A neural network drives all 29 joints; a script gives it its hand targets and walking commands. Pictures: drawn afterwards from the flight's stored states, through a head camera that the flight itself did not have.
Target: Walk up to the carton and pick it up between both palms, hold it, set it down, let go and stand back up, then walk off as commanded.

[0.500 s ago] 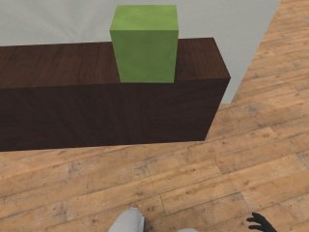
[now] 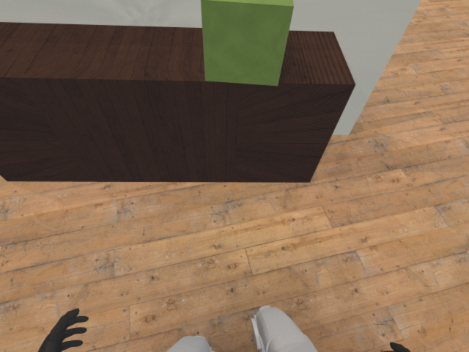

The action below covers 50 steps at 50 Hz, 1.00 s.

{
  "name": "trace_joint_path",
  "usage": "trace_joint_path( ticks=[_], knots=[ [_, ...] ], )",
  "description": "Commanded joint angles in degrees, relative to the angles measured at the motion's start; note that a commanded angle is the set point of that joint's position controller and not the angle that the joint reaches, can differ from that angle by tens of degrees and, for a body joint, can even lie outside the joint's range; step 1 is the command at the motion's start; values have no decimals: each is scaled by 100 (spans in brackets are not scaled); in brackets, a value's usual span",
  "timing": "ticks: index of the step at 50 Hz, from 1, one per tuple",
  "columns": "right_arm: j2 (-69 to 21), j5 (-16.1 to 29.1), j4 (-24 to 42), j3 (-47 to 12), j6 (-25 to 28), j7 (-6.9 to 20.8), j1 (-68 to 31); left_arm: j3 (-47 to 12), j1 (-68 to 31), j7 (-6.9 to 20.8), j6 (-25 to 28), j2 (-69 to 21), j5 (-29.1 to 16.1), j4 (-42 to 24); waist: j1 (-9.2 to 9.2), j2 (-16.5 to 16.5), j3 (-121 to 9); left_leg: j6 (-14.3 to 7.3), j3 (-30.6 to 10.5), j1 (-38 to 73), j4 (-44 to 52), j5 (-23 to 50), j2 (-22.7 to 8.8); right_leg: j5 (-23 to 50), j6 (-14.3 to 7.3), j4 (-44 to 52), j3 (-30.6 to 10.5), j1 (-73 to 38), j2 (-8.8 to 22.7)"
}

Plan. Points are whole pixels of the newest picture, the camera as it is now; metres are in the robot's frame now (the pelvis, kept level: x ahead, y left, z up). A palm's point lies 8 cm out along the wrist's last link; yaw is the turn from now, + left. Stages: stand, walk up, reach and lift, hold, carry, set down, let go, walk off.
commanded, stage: walk off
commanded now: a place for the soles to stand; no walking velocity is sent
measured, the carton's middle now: (245, 31) +1.01 -0.03 -0.01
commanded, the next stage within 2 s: none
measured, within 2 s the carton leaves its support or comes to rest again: neither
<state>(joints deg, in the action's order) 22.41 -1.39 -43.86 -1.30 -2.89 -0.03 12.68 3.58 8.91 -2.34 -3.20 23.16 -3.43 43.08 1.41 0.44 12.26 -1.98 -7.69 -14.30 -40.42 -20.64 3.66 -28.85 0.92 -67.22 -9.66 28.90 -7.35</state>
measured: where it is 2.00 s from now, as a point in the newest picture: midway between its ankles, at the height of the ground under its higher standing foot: outside the picture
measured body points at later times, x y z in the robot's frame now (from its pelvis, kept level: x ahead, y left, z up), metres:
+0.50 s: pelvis -0.10 +0.00 +0.01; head -0.07 +0.01 +0.45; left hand +0.01 +0.31 -0.10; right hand -0.03 -0.30 -0.10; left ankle -0.10 +0.13 -0.72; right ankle -0.05 -0.15 -0.71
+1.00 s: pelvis -0.06 -0.02 +0.01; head -0.03 -0.01 +0.45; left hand +0.05 +0.29 -0.10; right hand +0.03 -0.33 -0.10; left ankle -0.10 +0.12 -0.72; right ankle -0.04 -0.16 -0.72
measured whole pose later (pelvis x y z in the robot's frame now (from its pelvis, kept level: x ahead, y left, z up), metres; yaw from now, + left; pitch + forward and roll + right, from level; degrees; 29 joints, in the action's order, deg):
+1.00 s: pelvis -0.06 -0.02 +0.01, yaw -1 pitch -2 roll +0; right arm 22.5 -1.3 -45.2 -1.3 1.8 0.3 13.0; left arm 1.9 14.9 0.6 1.2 23.6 -3.4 43.3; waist 1.4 1.2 6.0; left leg 0.0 -5.0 -9.9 -35.8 -24.4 0.2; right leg -16.9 0.7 -34.8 -9.2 15.7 -3.1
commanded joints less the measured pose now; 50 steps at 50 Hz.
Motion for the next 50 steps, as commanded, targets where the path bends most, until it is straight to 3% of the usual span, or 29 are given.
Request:
trace_joint_path(
  ticks=[1,4,7,9,10,11,12,13,14,17,19,20,22,23,24,25,27,30,33,34,37,39,40,41,43,45,47,49,50],
  knots=[
    [1463,-12,472,887,296,-156,-77,333,288,36,143,1082,378,-21,-19,-764,-1055,-954,-1589,523,1311,1890,-1400,-1,11,142,-53,136,137],
    [1511,-120,371,858,211,-65,-138,378,342,123,216,946,386,-10,-8,-929,-971,-791,-1815,401,1904,-519,-1219,-200,-55,2120,250,-540,300],
    [1639,-113,310,847,123,-2,-552,374,919,142,300,785,387,259,-298,-1126,-744,-559,-1543,-822,2130,-1554,-1124,543,-224,3729,767,-2155,262],
    [1306,-76,157,712,99,-23,-308,373,1155,125,404,845,427,308,-354,-469,-1026,-136,-1240,-859,1454,-1574,-754,369,-366,4659,-324,-2600,539],
    [1092,24,252,683,155,2,-500,356,1019,119,501,1222,512,196,-454,691,-1182,173,-618,-1218,290,-1360,-163,-755,-810,5284,-2062,-2281,1525],
    [1253,82,170,703,193,-52,-560,413,492,100,460,1667,519,105,-378,978,-810,205,-188,-1157,-809,-1159,215,-1536,-1287,5611,-2992,-1078,2333],
    [1280,109,85,719,210,-72,-283,413,56,112,488,1661,484,63,-132,737,-408,242,-307,-778,-1405,-985,-9,-1206,-1500,5569,-2738,-450,2390],
    [1213,114,-86,733,202,-17,-121,349,-104,110,514,1381,468,-61,-62,496,-309,280,-204,-333,-1477,-642,-115,-744,-1349,5525,-2072,-248,2030],
    [1200,131,-253,757,220,18,260,262,-334,115,519,1198,417,-92,101,707,-539,314,167,55,-1218,-466,-257,-608,-1248,5302,-1484,-135,1796],
    [1034,59,-291,703,323,74,446,256,-155,188,436,1075,507,-226,9,1077,-908,213,388,530,5,-250,-181,-602,-926,4842,-1066,-497,1252],
    [978,43,-333,667,406,35,608,296,-213,207,368,1083,522,-179,213,680,-1114,27,398,1059,1103,-32,-176,-282,-767,4411,-1021,-539,1307],
    [1123,-24,-299,685,493,10,646,284,41,263,365,1067,508,-201,225,307,-1162,-116,-142,1172,1855,-674,-429,-299,-641,4027,-691,-531,1040],
    [1695,-191,-285,766,576,-35,483,312,296,276,396,707,462,-168,49,-819,-693,-803,-2705,999,2896,-2028,-1938,-147,-300,2296,266,452,202],
    [1894,-194,-198,828,566,-12,204,383,446,215,411,920,539,-68,-63,-733,-411,-1189,-3152,18,2898,-2502,-2349,-241,-175,1773,190,152,352],
    [1691,-161,-51,771,636,-17,1,380,368,245,480,950,503,-107,-184,-352,-96,-1118,-3017,-411,2848,-1984,-2180,97,-143,1964,118,-279,544],
    [1496,-103,-10,706,662,-16,-68,346,495,299,482,935,444,-33,-250,-348,-266,-880,-2295,-32,2646,-1243,-1770,374,-142,2211,203,-362,566],
    [1504,-69,47,668,640,15,-95,305,564,357,519,952,451,165,-174,-768,-706,-667,-1400,338,2117,-392,-1335,651,-193,3021,385,-910,478],
    [1473,-30,53,631,545,19,-259,299,961,308,583,836,493,215,-384,-723,-905,-437,-812,-254,1678,-241,-1084,1355,-330,4215,546,-2272,335],
    [994,122,-10,460,556,-7,6,349,844,266,685,1446,478,103,-213,691,-1430,-5,318,-601,219,-488,-134,1032,-1000,4883,-1874,-2562,1639],
    [981,140,-95,460,549,-21,157,319,631,271,634,1446,438,125,-134,768,-1278,-40,481,-482,261,-707,-133,703,-1233,4878,-1976,-2295,1865],
    [1096,-12,-317,518,624,-13,454,258,301,286,560,1237,423,-5,47,506,-1147,-147,162,625,1218,-34,-466,1136,-913,4210,-1113,-1175,1334],
    [1727,-90,-326,701,696,-34,576,197,137,224,529,902,441,-73,142,-668,-1097,-638,-1757,1412,1997,1285,-1588,1860,-366,2576,163,-148,377],
    [1785,-73,-288,710,679,-33,294,220,302,190,510,799,422,-83,-73,-756,-784,-1004,-2049,851,2042,1437,-2153,730,-211,2720,439,-306,395],
    [1716,-111,-252,686,673,-32,66,185,564,223,558,813,457,-37,-253,-353,-611,-1071,-1707,564,1818,1731,-2124,539,-235,2853,465,-663,506],
    [1534,-27,-98,610,645,1,-35,200,567,272,613,946,484,-28,-271,-307,-1013,-625,-755,404,1230,1988,-1349,2018,-398,3580,293,-1601,571],
    [1323,111,-39,549,594,-35,-98,235,818,231,714,1228,499,7,-242,-126,-1627,-135,91,295,348,2078,-615,3901,-831,3791,-753,-2355,1165],
    [1036,125,-88,434,562,-67,-88,263,809,211,706,1380,424,23,-226,484,-1736,31,573,-222,-92,386,-198,3496,-1276,4030,-1776,-2715,1741],
    [1023,68,-62,484,562,-69,-115,226,858,218,687,1429,418,19,-227,926,-1307,48,605,-515,-79,-819,-248,3301,-1446,4280,-2194,-2497,2004],
    [1016,33,-137,498,603,-44,53,195,712,209,656,1368,416,-25,-152,951,-1304,32,599,-179,431,-326,-389,3091,-1314,4094,-1689,-2309,1813]
  ],
)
